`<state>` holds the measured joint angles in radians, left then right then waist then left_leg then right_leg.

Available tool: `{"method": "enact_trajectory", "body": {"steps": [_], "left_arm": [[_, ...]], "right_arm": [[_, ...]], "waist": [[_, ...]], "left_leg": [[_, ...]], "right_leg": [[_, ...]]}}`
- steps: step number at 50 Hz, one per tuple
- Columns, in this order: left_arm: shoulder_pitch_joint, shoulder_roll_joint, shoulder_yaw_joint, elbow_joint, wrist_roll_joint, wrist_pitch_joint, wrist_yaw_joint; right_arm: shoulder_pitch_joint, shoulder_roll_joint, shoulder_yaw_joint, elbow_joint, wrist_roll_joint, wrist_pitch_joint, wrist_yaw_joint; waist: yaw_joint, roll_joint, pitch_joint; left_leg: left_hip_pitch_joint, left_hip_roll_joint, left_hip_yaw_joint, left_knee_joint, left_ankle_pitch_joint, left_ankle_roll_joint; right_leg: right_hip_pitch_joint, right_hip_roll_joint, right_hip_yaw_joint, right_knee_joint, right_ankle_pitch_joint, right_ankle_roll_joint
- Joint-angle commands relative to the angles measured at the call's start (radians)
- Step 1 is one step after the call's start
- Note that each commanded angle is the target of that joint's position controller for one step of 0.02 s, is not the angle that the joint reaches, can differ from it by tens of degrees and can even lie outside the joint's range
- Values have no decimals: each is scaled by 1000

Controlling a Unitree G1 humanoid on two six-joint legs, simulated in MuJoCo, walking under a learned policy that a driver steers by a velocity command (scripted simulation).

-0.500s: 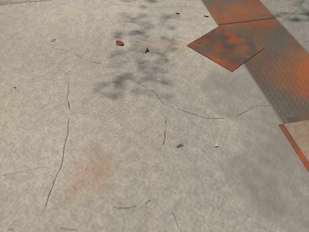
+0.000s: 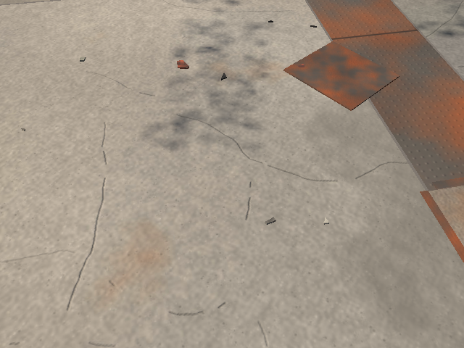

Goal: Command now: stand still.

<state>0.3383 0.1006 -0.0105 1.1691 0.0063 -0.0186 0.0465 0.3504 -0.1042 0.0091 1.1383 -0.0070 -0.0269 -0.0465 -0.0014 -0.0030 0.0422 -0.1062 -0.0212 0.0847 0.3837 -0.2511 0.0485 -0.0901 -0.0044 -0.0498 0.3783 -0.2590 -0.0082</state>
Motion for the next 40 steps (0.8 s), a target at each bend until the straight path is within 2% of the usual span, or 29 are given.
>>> {"method": "enact_trajectory", "body": {"steps": [1,13,14,16,17,18,19,20,21,22,23,25,27,29,31,32,33,34,35,36,37,38,40], "left_arm": [[98,57,7,6,0,0,1],[105,53,4,12,0,2,0],[111,48,3,16,1,3,-1],[111,62,11,8,7,6,-2],[105,62,15,-3,10,7,-6],[84,56,16,-20,18,8,-12],[53,43,15,-43,27,7,-20],[18,29,13,-68,37,2,-27],[-18,38,16,-94,37,-6,-34],[-40,54,23,-115,34,-14,-42],[-40,61,28,-128,31,-23,-49],[-32,66,37,-139,20,-39,-60],[-24,56,41,-147,14,-43,-64],[25,42,44,-139,9,-43,-64],[158,58,58,-91,10,-45,-57],[259,106,73,-67,19,-54,-49],[376,221,100,-58,21,-57,-41],[348,218,99,-49,20,-43,-39],[225,189,88,-90,18,-44,-43],[156,171,82,-113,13,-53,-49],[125,157,76,-126,10,-64,-48],[125,133,67,-123,9,-74,-44],[181,115,58,-99,8,-86,-38]], "right_arm": [[101,-61,-8,3,0,-2,-2],[112,-54,-6,9,-1,-3,0],[120,-50,-5,12,-1,-3,1],[129,-85,-21,9,-1,5,2],[144,-108,-32,9,-1,11,4],[179,-125,-43,13,-3,17,7],[226,-143,-53,20,-2,20,9],[254,-152,-61,27,-4,20,11],[256,-147,-63,26,-13,16,13],[245,-150,-65,20,-22,8,15],[220,-159,-68,8,-25,-1,17],[163,-154,-67,-14,-16,-17,19],[130,-160,-68,-28,-9,-30,18],[109,-171,-71,-33,-1,-33,21],[102,-159,-70,-40,-4,-34,26],[73,-114,-57,-60,-12,-41,32],[45,-37,-35,-113,-3,-48,45],[33,-112,-54,-129,-36,-44,54],[6,-114,-56,-141,-41,-46,66],[2,-102,-54,-138,-31,-51,73],[6,-95,-55,-131,-23,-54,78],[10,-102,-60,-126,-26,-50,81],[-11,-106,-66,-128,-25,-37,84]], "waist": [[0,0,62],[0,2,70],[-2,3,52],[-9,30,70],[-16,61,89],[-34,90,130],[-56,121,168],[-71,143,197],[-72,134,212],[-65,108,200],[-44,83,176],[-11,59,133],[8,82,107],[38,93,102],[83,52,84],[130,-64,70],[159,-323,37],[109,-229,98],[48,-117,151],[18,-57,148],[-4,-37,129],[-14,-33,109],[-14,-43,82]], "left_leg": [[-29,130,-116,-63,239,13],[-43,127,-123,-80,191,14],[-36,119,-123,-92,110,16],[-51,102,-142,-104,-137,39],[-63,115,-180,-120,-317,67],[-64,162,-255,-163,-476,101],[-57,239,-356,-229,-601,144],[-80,314,-451,-280,-642,189],[-96,355,-500,-313,-606,218],[-76,371,-514,-325,-543,232],[-54,371,-494,-320,-482,230],[-50,323,-387,-301,-345,186],[-97,268,-284,-268,-254,157],[-192,233,-217,-211,-268,148],[-327,176,-167,-68,-315,131],[-419,111,-86,147,-254,101],[-598,-12,52,505,-257,47],[-648,21,-36,712,-272,68],[-660,72,-79,771,-171,74],[-625,95,-96,757,-82,68],[-585,109,-95,728,-24,57],[-565,114,-85,705,13,43],[-573,105,-57,685,66,29]], "right_leg": [[-44,-105,90,-53,206,-29],[-57,-104,89,-59,161,-25],[-53,-96,84,-64,105,-27],[-97,-49,49,-11,-76,-40],[-153,-18,21,50,-195,-50],[-249,5,-5,126,-269,-54],[-337,20,-46,221,-279,-56],[-375,1,-56,314,-240,-60],[-418,-27,-30,405,-231,-64],[-466,-45,-2,481,-246,-67],[-489,-62,19,506,-231,-69],[-438,-65,15,435,-177,-64],[-322,-39,-17,329,-133,-60],[-152,-4,-71,185,-45,-59],[71,38,-93,95,-50,-53],[184,-71,63,-15,-152,-65],[254,-331,523,-254,-509,-146],[139,-398,683,-302,-628,-203],[47,-378,611,-296,-566,-201],[3,-333,502,-300,-418,-184],[-6,-291,412,-304,-272,-168],[8,-258,334,-302,-148,-155],[58,-221,231,-281,73,-146]]}}
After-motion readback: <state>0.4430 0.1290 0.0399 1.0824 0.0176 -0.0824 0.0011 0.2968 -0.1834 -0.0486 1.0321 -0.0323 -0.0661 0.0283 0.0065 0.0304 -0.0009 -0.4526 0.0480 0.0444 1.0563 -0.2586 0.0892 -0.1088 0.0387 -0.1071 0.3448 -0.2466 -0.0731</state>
